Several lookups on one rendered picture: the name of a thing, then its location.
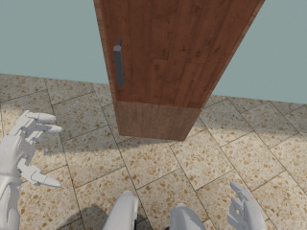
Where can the right robot hand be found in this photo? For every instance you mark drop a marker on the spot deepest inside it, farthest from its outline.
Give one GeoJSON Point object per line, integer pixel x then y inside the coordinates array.
{"type": "Point", "coordinates": [250, 216]}

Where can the handle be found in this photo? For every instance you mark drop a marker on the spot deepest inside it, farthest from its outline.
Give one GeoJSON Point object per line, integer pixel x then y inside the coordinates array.
{"type": "Point", "coordinates": [118, 62]}

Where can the cupboard door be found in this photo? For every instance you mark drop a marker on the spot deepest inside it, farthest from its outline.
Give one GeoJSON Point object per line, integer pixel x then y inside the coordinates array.
{"type": "Point", "coordinates": [172, 50]}

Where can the robot left forearm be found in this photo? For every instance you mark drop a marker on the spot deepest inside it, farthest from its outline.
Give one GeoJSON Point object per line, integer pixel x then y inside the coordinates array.
{"type": "Point", "coordinates": [9, 196]}

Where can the robot thigh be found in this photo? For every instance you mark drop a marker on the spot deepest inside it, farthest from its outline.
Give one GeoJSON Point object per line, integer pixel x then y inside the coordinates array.
{"type": "Point", "coordinates": [123, 213]}
{"type": "Point", "coordinates": [184, 218]}

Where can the left robot hand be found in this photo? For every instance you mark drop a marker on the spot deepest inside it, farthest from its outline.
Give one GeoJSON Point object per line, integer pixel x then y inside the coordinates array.
{"type": "Point", "coordinates": [13, 147]}

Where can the right robot thigh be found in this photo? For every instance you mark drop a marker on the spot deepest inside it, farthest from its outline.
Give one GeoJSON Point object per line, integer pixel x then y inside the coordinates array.
{"type": "Point", "coordinates": [184, 218]}

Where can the left robot thigh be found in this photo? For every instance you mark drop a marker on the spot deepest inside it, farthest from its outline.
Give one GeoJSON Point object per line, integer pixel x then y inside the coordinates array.
{"type": "Point", "coordinates": [123, 213]}

